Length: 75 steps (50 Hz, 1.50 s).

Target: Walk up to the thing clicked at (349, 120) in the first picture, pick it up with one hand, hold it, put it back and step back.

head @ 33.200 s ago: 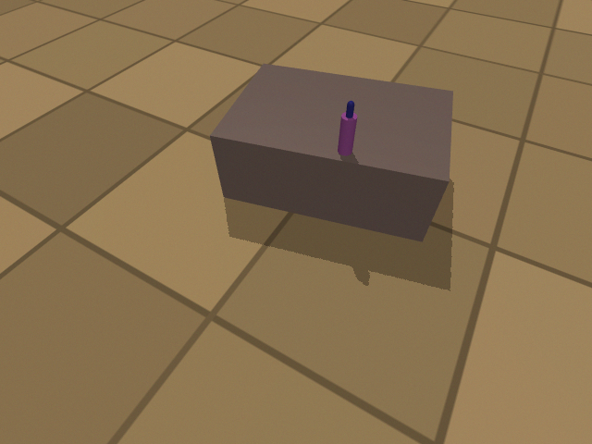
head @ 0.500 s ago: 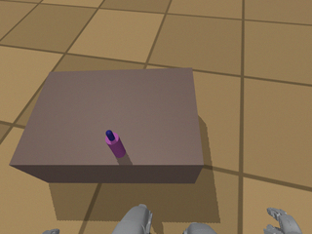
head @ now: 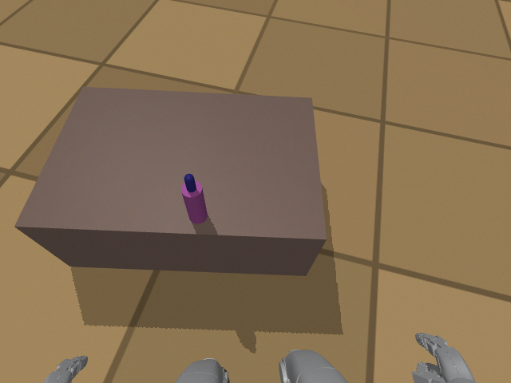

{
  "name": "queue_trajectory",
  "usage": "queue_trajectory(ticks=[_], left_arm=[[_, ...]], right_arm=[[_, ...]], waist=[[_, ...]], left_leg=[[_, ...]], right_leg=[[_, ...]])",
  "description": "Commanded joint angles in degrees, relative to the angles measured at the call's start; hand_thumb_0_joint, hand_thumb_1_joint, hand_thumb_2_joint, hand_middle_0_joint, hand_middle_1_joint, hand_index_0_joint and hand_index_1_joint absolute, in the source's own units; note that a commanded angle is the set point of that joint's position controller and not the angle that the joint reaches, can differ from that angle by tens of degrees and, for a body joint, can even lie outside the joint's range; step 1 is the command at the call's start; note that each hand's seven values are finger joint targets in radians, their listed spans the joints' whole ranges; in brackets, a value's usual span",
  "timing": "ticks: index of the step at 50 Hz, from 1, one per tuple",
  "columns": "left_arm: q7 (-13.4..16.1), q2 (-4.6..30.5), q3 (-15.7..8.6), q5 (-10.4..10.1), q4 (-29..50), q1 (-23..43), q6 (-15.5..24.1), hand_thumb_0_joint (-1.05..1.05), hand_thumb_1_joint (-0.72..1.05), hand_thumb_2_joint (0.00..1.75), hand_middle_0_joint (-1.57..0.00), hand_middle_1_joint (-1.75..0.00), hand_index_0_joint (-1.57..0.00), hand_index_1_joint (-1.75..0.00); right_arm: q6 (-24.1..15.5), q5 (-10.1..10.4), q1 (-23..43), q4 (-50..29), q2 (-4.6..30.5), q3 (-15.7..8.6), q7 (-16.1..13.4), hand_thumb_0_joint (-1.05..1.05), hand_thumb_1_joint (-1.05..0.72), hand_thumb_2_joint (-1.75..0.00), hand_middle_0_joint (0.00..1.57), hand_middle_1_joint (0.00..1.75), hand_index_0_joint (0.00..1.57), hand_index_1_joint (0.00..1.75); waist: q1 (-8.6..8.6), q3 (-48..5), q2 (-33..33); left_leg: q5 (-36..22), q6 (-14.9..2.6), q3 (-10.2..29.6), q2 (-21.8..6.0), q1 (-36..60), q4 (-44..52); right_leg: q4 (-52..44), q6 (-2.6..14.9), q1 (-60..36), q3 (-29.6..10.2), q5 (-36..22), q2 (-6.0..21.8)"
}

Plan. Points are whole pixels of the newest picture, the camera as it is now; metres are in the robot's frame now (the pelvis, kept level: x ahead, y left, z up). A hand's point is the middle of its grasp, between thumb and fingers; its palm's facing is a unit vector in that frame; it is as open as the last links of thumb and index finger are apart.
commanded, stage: step back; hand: left
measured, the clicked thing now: (193, 197) +0.57 +0.18 -0.30
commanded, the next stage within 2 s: none
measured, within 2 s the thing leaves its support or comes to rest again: neither
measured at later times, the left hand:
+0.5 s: hand out of the picture -0.01 +0.29 -0.15, palm faces +0.00 -0.91 -0.41, open 7.4 cm
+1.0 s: hand out of the picture -0.23 +0.27 -0.14, palm faces -0.07 -0.91 -0.41, open 7.4 cm
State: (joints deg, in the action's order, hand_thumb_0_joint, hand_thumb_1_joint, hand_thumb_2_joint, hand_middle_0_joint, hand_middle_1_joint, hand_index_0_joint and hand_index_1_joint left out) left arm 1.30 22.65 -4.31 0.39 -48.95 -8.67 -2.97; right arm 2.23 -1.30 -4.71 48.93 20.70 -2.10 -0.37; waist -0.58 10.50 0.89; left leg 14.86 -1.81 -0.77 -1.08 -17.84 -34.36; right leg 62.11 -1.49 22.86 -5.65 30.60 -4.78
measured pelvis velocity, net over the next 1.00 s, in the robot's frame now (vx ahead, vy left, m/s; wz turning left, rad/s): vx -0.31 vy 0.01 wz -0.07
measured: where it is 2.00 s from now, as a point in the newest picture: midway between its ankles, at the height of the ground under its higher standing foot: outside the picture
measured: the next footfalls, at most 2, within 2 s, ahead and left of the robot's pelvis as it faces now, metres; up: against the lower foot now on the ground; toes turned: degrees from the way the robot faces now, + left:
right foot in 0.10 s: -0.01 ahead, -0.13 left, +0.00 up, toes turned +0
left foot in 0.46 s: -0.11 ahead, +0.13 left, +0.00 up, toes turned -2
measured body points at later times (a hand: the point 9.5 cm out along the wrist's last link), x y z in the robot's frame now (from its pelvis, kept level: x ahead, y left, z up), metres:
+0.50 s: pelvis -0.15 +0.02 -0.02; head -0.08 +0.03 +0.43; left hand -0.01 +0.34 -0.12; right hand -0.07 -0.30 -0.13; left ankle -0.15 +0.13 -0.73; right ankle -0.06 -0.13 -0.72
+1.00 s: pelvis -0.31 +0.01 +0.00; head -0.27 -0.01 +0.44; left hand -0.23 +0.32 -0.11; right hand -0.21 -0.32 -0.12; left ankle -0.27 +0.14 -0.67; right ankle -0.30 -0.11 -0.73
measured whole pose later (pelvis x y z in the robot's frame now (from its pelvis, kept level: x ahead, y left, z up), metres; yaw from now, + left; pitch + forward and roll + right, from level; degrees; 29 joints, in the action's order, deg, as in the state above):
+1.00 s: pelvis -0.31 +0.01 +0.00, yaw -4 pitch -2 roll +1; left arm -0.2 20.5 -3.4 2.4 -50.2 -12.7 -3.3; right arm 3.2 0.0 -8.1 49.0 23.8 -3.1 -1.0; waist -1.8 7.9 -1.0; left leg 26.4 0.6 6.6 6.0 -29.8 -61.7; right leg 36.3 0.4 16.1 -1.9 18.3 1.3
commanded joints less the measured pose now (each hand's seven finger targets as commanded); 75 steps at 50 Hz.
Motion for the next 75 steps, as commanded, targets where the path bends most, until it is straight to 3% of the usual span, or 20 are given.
queue_trajectory(ticks=[1,5,7,8,11,18,22,24,25,29,33,41,44,47,55,57,59,63,71,75], left_arm=[[0.2,8.9,-2.8,0.2,4.1,-3.7,2.2,0.0,0.9,0.9,-0.2,-0.3,-0.2,-0.3],[0.1,10.4,-3.4,1.6,0.9,-9.5,3.4,0.0,0.9,0.9,-0.2,-0.3,-0.2,-0.3],[-0.2,20.8,-5.7,1.8,3.7,-4.8,3.4,0.0,0.9,0.9,-0.2,-0.3,-0.2,-0.3],[-0.1,20.1,-5.6,2.3,5.6,-2.0,3.8,0.0,0.9,0.9,-0.2,-0.3,-0.2,-0.3],[0.5,13.9,-4.1,1.5,7.2,4.3,3.4,0.0,0.9,0.9,-0.2,-0.3,-0.2,-0.3],[1.3,12.4,-4.0,1.6,7.6,-2.4,2.2,0.0,0.9,0.9,-0.2,-0.3,-0.2,-0.3],[0.4,12.8,-3.1,0.4,9.2,1.5,0.8,0.0,0.9,0.9,-0.2,-0.3,-0.2,-0.3],[0.7,10.3,-2.6,-0.2,10.2,4.3,0.8,0.0,0.9,0.9,-0.2,-0.3,-0.2,-0.3],[1.4,12.0,-4.0,0.9,9.4,6.8,0.7,0.0,0.9,0.9,-0.2,-0.3,-0.2,-0.3],[0.9,11.2,-3.8,-0.2,5.3,-2.2,0.6,0.0,0.9,0.9,-0.2,-0.3,-0.2,-0.3],[0.0,9.7,-3.5,0.7,5.8,-0.7,1.0,0.0,0.9,0.9,-0.2,-0.3,-0.2,-0.3],[-0.8,9.7,-3.2,1.3,0.4,-10.1,1.7,0.0,0.9,0.9,-0.2,-0.3,-0.2,-0.3],[-1.0,21.7,-5.9,2.6,4.3,-3.4,1.6,0.0,0.9,0.9,-0.2,-0.3,-0.2,-0.3],[-0.1,14.0,-3.8,2.0,6.6,5.7,2.2,0.0,0.9,0.9,-0.2,-0.3,-0.2,-0.3],[0.6,13.5,-3.4,1.6,7.7,0.8,0.5,0.0,0.9,0.9,-0.2,-0.3,-0.2,-0.3],[-0.1,10.6,-2.1,1.0,8.1,-1.1,-0.3,0.0,0.9,0.9,-0.2,-0.3,-0.2,-0.3],[0.6,11.3,-2.7,0.7,9.0,3.5,-0.5,0.0,0.9,0.9,-0.2,-0.3,-0.2,-0.3],[0.0,11.6,-3.3,0.3,5.2,-1.7,-0.9,0.0,0.9,0.9,-0.2,-0.3,-0.2,-0.3],[-1.8,9.3,-3.1,1.5,-1.4,-8.6,2.3,0.0,0.9,0.9,-0.2,-0.3,-0.2,-0.3],[-1.1,20.2,-5.5,2.8,1.8,0.7,3.5,0.0,0.9,0.9,-0.2,-0.3,-0.2,-0.3]], right_arm=[[-0.5,-0.1,-0.5,-4.3,15.2,-4.3,-1.0,0.0,-0.9,-0.9,0.2,0.3,0.2,0.3],[0.5,1.2,0.4,-4.7,14.7,-3.9,-0.4,0.0,-0.9,-0.9,0.2,0.3,0.2,0.3],[0.9,1.6,3.4,-6.1,11.4,-3.5,-0.7,0.0,-0.9,-0.9,0.2,0.3,0.2,0.3],[1.3,1.0,3.2,-5.2,13.3,-4.3,-1.1,0.0,-0.9,-0.9,0.2,0.3,0.2,0.3],[0.6,2.3,-3.7,-2.2,13.0,-3.7,-1.1,0.0,-0.9,-0.9,0.2,0.3,0.2,0.3],[-0.6,0.7,-4.1,-3.4,11.9,-3.1,-1.3,0.0,-0.9,-0.9,0.2,0.3,0.2,0.3],[-1.2,-0.4,-11.1,-0.3,12.7,-4.3,-0.8,0.0,-0.9,-0.9,0.2,0.3,0.2,0.3],[-1.1,-0.7,-6.6,-2.1,22.7,-6.2,0.1,0.0,-0.9,-0.9,0.2,0.3,0.2,0.3],[-1.4,-1.1,-6.1,-2.7,23.4,-6.5,0.0,0.0,-0.9,-0.9,0.2,0.3,0.2,0.3],[-1.9,-0.7,0.2,-3.6,15.4,-4.1,-1.2,0.0,-0.9,-0.9,0.2,0.3,0.2,0.3],[-1.7,-0.6,-4.1,-3.6,14.3,-4.4,-1.3,0.0,-0.9,-0.9,0.2,0.3,0.2,0.3],[0.4,0.1,-1.2,-5.2,16.9,-4.8,-0.7,0.0,-0.9,-0.9,0.2,0.3,0.2,0.3],[0.2,0.5,2.3,-6.6,13.4,-4.3,-1.5,0.0,-0.9,-0.9,0.2,0.3,0.2,0.3],[-0.2,1.5,-4.0,-3.5,13.1,-3.9,-1.4,0.0,-0.9,-0.9,0.2,0.3,0.2,0.3],[-1.6,-0.2,-7.7,-2.8,10.8,-3.4,-1.3,0.0,-0.9,-0.9,0.2,0.3,0.2,0.3],[-2.0,-0.7,-9.6,-1.1,13.7,-4.5,-1.6,0.0,-0.9,-0.9,0.2,0.3,0.2,0.3],[-1.8,-0.7,-6.1,-3.6,25.1,-6.4,-1.1,0.0,-0.9,-0.9,0.2,0.3,0.2,0.3],[-2.4,-0.9,-0.9,-3.7,17.4,-4.2,-2.1,0.0,-0.9,-0.9,0.2,0.3,0.2,0.3],[-1.1,-1.6,-2.4,-2.8,18.1,-5.1,-0.8,0.0,-0.9,-0.9,0.2,0.3,0.2,0.3],[-1.4,-0.3,1.0,-3.2,15.0,-4.5,-1.1,0.0,-0.9,-0.9,0.2,0.3,0.2,0.3]], waist=[[1.12,-13.9,-11.7],[-1.33,-16.0,-8.3],[-3.38,-10.3,16.6],[-2.49,-7.0,11.5],[2.12,-8.1,5.1],[-2.98,-13.5,10.4],[1.32,-14.7,7.4],[2.63,-13.7,-17.1],[4.37,-11.6,-14.5],[-2.29,-8.8,-7.8],[1.37,-11.2,-8.5],[-1.33,-16.7,-11.5],[-3.99,-7.0,15.8],[2.15,-6.7,4.8],[-0.48,-12.8,9.7],[-0.8,-14.8,3.2],[2.85,-13.8,-14.5],[-2.18,-11.3,-6.1],[-1.37,-12.6,-11.0],[-2.02,-1.1,8.6]], left_leg=[[-22.7,-11.13,12.2,-14.0,13.4,5.1],[-9.6,-5.52,9.6,-10.2,1.8,-0.7],[20.0,1.34,3.8,5.7,-9.6,-23.8],[21.7,1.9,11.8,4.8,-8.4,-33.5],[12.6,2.29,11.7,8.1,-8.6,-37.4],[16.2,2.98,5.9,3.1,-8.5,-11.4],[-2.6,1.05,1.8,2.6,5.7,9.5],[-13.5,-10.68,29.4,-18.1,3.6,16.3],[-14.0,-15.74,35.6,-22.0,-1.7,17.9],[-22.8,-10.73,16.0,-13.9,4.2,10.2],[-25.4,-12.51,14.2,-13.4,12.8,7.8],[-9.0,-6.04,11.9,-11.2,2.5,4.8],[19.5,2.88,6.6,5.5,-10.5,-24.5],[12.5,2.11,10.4,7.6,-8.7,-32.9],[5.5,2.01,-0.2,3.3,-1.6,5.0],[-7.4,0.13,7.1,-1.8,8.3,12.7],[-17.1,-15.32,33.8,-23.6,-0.5,16.4],[-21.7,-11.28,16.2,-15.3,0.1,9.7],[14.6,-7.27,11.0,-10.8,-1.3,9.9],[15.4,3.04,10.7,0.4,-9.5,-20.1]], right_leg=[[-19.1,0.47,-1.8,2.0,-3.5,4.5],[-38.7,3.24,-16.6,3.0,-20.4,5.4],[-45.5,17.96,-5.7,-26.7,-23.8,27.2],[-45.3,19.65,-0.1,-28.7,-26.9,28.9],[-38.6,13.11,-3.7,-8.6,-35.3,18.4],[-31.5,13.59,-21.4,-7.9,-44.5,19.5],[-25.8,8.3,-10.6,-5.0,-33.4,15.3],[-8.1,2.73,1.9,3.9,2.1,-1.1],[3.7,2.29,1.2,-5.0,7.9,-1.5],[11.5,2.18,6.3,-5.6,-1.7,-0.5],[0.1,-0.79,5.5,-2.8,-0.5,0.7],[-36.9,3.26,-15.4,5.9,-13.7,3.5],[-48.9,19.22,2.5,-28.8,-5.7,29.5],[-39.4,13.11,0.1,-8.0,-27.8,19.4],[-25.8,10.63,-16.4,-4.0,-39.7,17.1],[-19.7,6.71,-7.1,-2.4,-29.0,13.4],[0.9,2.14,0.8,0.1,7.9,1.8],[11.6,2.36,2.6,-5.0,-0.4,0.9],[-37.3,3.78,-15.0,7.3,-6.9,2.3],[-52.2,16.27,8.2,-30.3,25.4,27.5]])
